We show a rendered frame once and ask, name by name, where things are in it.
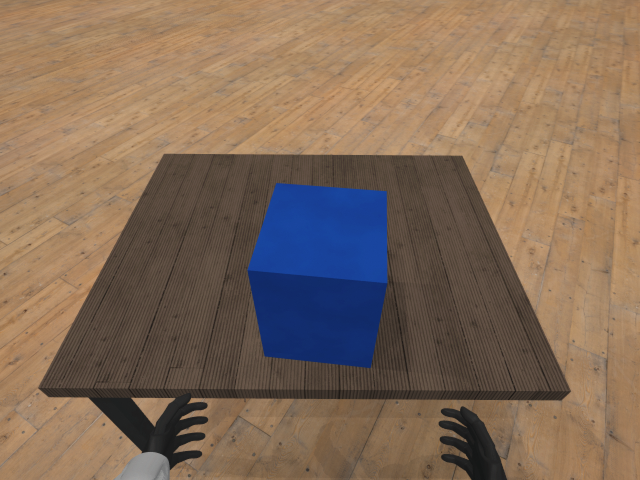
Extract carton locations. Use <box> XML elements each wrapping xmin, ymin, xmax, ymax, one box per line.
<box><xmin>247</xmin><ymin>183</ymin><xmax>387</xmax><ymax>368</ymax></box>

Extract table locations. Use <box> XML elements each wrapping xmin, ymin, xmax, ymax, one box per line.
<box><xmin>38</xmin><ymin>154</ymin><xmax>571</xmax><ymax>451</ymax></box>

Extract left robot hand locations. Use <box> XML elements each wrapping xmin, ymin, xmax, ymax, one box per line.
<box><xmin>142</xmin><ymin>393</ymin><xmax>208</xmax><ymax>470</ymax></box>

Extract left robot forearm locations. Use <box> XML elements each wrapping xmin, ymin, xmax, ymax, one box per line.
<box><xmin>114</xmin><ymin>452</ymin><xmax>170</xmax><ymax>480</ymax></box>

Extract right robot hand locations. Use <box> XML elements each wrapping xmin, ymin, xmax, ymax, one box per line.
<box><xmin>439</xmin><ymin>406</ymin><xmax>507</xmax><ymax>480</ymax></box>

